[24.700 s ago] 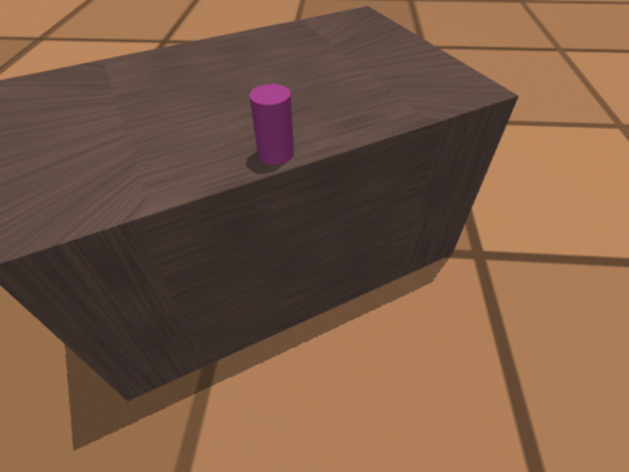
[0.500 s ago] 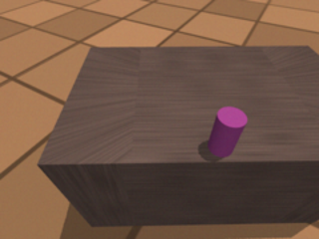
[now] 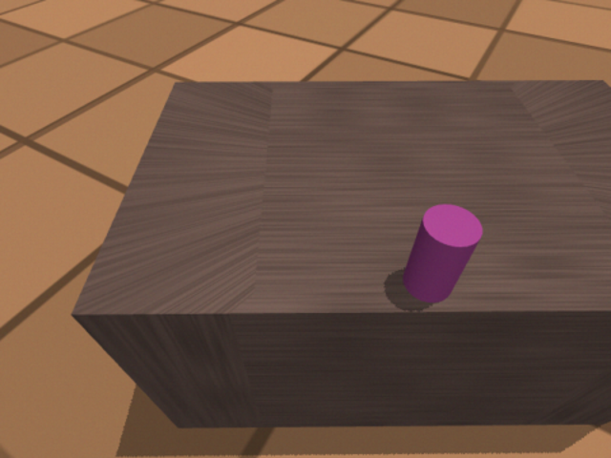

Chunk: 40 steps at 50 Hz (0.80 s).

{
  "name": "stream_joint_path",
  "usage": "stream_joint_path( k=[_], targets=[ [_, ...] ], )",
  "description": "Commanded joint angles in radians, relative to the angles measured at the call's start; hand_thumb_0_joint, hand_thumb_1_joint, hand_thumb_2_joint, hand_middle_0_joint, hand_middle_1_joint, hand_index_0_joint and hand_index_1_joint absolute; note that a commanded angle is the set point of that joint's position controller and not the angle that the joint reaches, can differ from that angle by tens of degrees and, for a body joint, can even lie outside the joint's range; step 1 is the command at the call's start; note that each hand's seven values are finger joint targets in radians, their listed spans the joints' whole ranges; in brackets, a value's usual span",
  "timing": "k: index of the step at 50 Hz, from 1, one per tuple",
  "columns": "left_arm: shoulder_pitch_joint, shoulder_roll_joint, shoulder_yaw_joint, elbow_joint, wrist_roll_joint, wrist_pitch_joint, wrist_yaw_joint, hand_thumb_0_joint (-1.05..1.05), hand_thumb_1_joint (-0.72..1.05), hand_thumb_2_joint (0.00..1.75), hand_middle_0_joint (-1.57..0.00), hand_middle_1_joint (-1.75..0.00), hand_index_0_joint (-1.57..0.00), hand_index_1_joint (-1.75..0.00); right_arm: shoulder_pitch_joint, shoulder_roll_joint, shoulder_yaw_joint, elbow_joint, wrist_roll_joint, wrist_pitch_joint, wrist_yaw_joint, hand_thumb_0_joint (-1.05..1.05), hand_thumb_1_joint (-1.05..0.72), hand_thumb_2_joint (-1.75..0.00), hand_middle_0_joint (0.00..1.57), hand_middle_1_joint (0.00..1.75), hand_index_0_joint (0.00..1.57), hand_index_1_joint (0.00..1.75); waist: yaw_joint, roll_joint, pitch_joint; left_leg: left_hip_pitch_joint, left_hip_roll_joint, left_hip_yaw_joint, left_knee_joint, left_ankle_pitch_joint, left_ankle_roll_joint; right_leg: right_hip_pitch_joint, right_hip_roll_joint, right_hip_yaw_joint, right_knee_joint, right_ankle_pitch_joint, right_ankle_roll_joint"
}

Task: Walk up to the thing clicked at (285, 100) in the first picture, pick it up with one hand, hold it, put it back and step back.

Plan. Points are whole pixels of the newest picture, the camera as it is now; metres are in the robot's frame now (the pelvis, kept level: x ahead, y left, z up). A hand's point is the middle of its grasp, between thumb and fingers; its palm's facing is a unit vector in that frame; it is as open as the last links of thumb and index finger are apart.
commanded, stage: home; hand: right
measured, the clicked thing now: (438, 255) +0.41 -0.20 -0.01
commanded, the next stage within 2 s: stand in 0.74 s
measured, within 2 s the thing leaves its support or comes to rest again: neither
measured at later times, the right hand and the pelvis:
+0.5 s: hand out of the picture +0.08 -0.25 -0.16, palm faces -0.04 +0.93 -0.35, open 17.2 cm; pelvis +0.01 +0.00 +0.00, yaw +0 degrees
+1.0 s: hand out of the picture +0.08 -0.25 -0.16, palm faces -0.03 +0.94 -0.35, open 16.0 cm; pelvis +0.01 +0.00 +0.00, yaw +0 degrees
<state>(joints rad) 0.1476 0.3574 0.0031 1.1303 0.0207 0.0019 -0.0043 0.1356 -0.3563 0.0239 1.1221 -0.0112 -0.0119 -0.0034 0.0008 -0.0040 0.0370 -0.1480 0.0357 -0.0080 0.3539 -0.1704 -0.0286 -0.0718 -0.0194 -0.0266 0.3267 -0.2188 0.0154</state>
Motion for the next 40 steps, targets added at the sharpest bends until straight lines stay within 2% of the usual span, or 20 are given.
stream_joint_path(
  k=[1, 3, 7, 10, 12, 15, 17, 22, 23, 26, 27, 30, 35, 40],
  targets=[
    [-0.029, 0.204, 0.035, -0.052, -0.005, -0.022, 0.012, 0.00, 0.90, 0.90, -0.20, -0.30, -0.20, -0.30, -0.041, -0.221, -0.041, -0.061, -0.001, -0.021, -0.013, 0.00, 0.51, -0.08, 0.06, 0.06, 0.06, 0.06, 0.005, 0.018, -0.053, 0.040, 0.094, -0.076, -0.043, 0.162, 0.048, -0.032, -0.108, 0.085, -0.059, 0.152, -0.027],
    [-0.033, 0.208, 0.036, -0.052, -0.007, -0.023, 0.013, 0.00, 0.90, 0.90, -0.20, -0.30, -0.20, -0.30, -0.039, -0.222, -0.042, -0.058, 0.001, -0.020, -0.013, 0.00, 0.52, -0.07, 0.06, 0.06, 0.06, 0.06, 0.003, 0.009, -0.055, 0.050, 0.095, -0.074, -0.042, 0.179, 0.046, -0.030, -0.107, 0.083, -0.062, 0.155, -0.026],
    [-0.039, 0.204, 0.035, -0.055, -0.008, -0.023, 0.015, 0.00, 0.90, 0.90, -0.20, -0.30, -0.20, -0.30, -0.041, -0.220, -0.042, -0.055, 0.001, -0.021, -0.014, 0.00, 0.52, -0.07, 0.06, 0.06, 0.06, 0.06, 0.002, 0.012, -0.069, 0.060, 0.099, -0.071, -0.029, 0.259, 0.044, -0.006, -0.112, 0.078, -0.050, 0.238, -0.025],
    [-0.042, 0.204, 0.037, -0.056, -0.006, -0.021, 0.015, 0.00, 0.90, 0.90, -0.20, -0.30, -0.20, -0.30, -0.039, -0.219, -0.042, -0.055, 0.000, -0.020, -0.015, 0.00, 0.51, -0.07, 0.06, 0.06, 0.06, 0.06, 0.003, 0.012, -0.062, 0.044, 0.098, -0.068, -0.039, 0.231, 0.046, 0.005, -0.111, 0.079, -0.054, 0.211, -0.024],
    [-0.033, 0.204, 0.036, -0.053, -0.007, -0.022, 0.016, 0.00, 0.90, 0.90, -0.20, -0.30, -0.20, -0.30, -0.050, -0.221, -0.044, -0.057, 0.001, -0.020, -0.016, 0.00, 0.51, -0.08, 0.06, 0.06, 0.06, 0.06, 0.006, 0.007, -0.065, 0.069, 0.101, -0.071, -0.033, 0.251, 0.048, -0.008, -0.112, 0.076, -0.055, 0.226, -0.023],
    [-0.043, 0.203, 0.038, -0.057, -0.005, -0.021, 0.016, 0.00, 0.90, 0.90, -0.20, -0.30, -0.20, -0.30, -0.047, -0.220, -0.044, -0.057, -0.001, -0.020, -0.015, 0.00, 0.51, -0.07, 0.06, 0.06, 0.06, 0.06, 0.005, 0.008, -0.059, 0.056, 0.100, -0.069, -0.041, 0.222, 0.046, -0.005, -0.112, 0.074, -0.057, 0.205, -0.024],
    [-0.041, 0.204, 0.040, -0.054, -0.006, -0.019, 0.015, 0.00, 0.90, 0.90, -0.20, -0.30, -0.20, -0.30, -0.050, -0.217, -0.046, -0.058, -0.001, -0.019, -0.015, 0.00, 0.51, -0.08, 0.06, 0.06, 0.06, 0.06, 0.002, 0.012, -0.040, 0.051, 0.093, -0.069, -0.055, 0.169, 0.044, -0.030, -0.107, 0.076, -0.064, 0.151, -0.025],
    [-0.051, 0.206, 0.041, -0.056, -0.005, -0.020, 0.014, 0.00, 0.90, 0.90, -0.20, -0.30, -0.20, -0.30, -0.048, -0.215, -0.048, -0.056, -0.001, -0.018, -0.013, 0.00, 0.52, -0.07, 0.05, 0.06, 0.05, 0.06, 0.000, -0.002, -0.038, 0.039, 0.094, -0.075, -0.061, 0.158, 0.044, -0.023, -0.110, 0.075, -0.070, 0.128, -0.027],
    [-0.047, 0.204, 0.042, -0.054, -0.006, -0.021, 0.014, 0.00, 0.90, 0.90, -0.20, -0.30, -0.20, -0.30, -0.055, -0.222, -0.050, -0.056, 0.001, -0.017, -0.013, 0.00, 0.51, -0.08, 0.06, 0.06, 0.06, 0.06, 0.000, 0.014, -0.036, 0.046, 0.088, -0.072, -0.062, 0.132, 0.043, -0.034, -0.110, 0.080, -0.077, 0.126, -0.027],
    [-0.045, 0.203, 0.040, -0.058, -0.005, -0.023, 0.015, 0.00, 0.90, 0.90, -0.20, -0.30, -0.20, -0.30, -0.058, -0.214, -0.050, -0.059, 0.001, -0.019, -0.012, 0.00, 0.51, -0.07, 0.06, 0.06, 0.06, 0.06, 0.003, 0.003, -0.055, 0.063, 0.097, -0.075, -0.047, 0.189, 0.046, -0.025, -0.113, 0.075, -0.069, 0.165, -0.029],
    [-0.052, 0.208, 0.042, -0.063, -0.006, -0.026, 0.015, 0.00, 0.90, 0.90, -0.20, -0.30, -0.20, -0.30, -0.047, -0.211, -0.049, -0.059, 0.000, -0.021, -0.013, 0.00, 0.51, -0.08, 0.06, 0.06, 0.06, 0.06, -0.001, -0.006, -0.077, 0.066, 0.100, -0.073, -0.039, 0.236, 0.048, 0.000, -0.119, 0.079, -0.060, 0.209, -0.031],
    [-0.045, 0.204, 0.041, -0.063, -0.008, -0.025, 0.016, 0.00, 0.90, 0.90, -0.20, -0.30, -0.20, -0.30, -0.048, -0.215, -0.049, -0.056, 0.001, -0.022, -0.014, 0.00, 0.50, -0.08, 0.06, 0.06, 0.06, 0.06, 0.003, 0.012, -0.090, 0.069, 0.100, -0.066, -0.031, 0.282, 0.049, 0.020, -0.122, 0.076, -0.053, 0.266, -0.030],
    [-0.040, 0.201, 0.039, -0.058, -0.008, -0.020, 0.016, 0.00, 0.90, 0.90, -0.20, -0.30, -0.20, -0.30, -0.052, -0.214, -0.048, -0.053, 0.003, -0.019, -0.015, 0.00, 0.50, -0.08, 0.06, 0.06, 0.06, 0.06, 0.003, 0.012, -0.054, 0.067, 0.094, -0.067, -0.045, 0.220, 0.045, -0.014, -0.115, 0.071, -0.065, 0.199, -0.026],
    [-0.048, 0.202, 0.041, -0.061, -0.007, -0.020, 0.016, 0.00, 0.90, 0.90, -0.20, -0.30, -0.20, -0.30, -0.056, -0.214, -0.050, -0.054, -0.001, -0.018, -0.014, 0.00, 0.52, -0.07, 0.06, 0.06, 0.06, 0.06, 0.003, 0.014, -0.046, 0.060, 0.094, -0.069, -0.052, 0.197, 0.044, -0.016, -0.116, 0.075, -0.068, 0.174, -0.031]
  ],
)
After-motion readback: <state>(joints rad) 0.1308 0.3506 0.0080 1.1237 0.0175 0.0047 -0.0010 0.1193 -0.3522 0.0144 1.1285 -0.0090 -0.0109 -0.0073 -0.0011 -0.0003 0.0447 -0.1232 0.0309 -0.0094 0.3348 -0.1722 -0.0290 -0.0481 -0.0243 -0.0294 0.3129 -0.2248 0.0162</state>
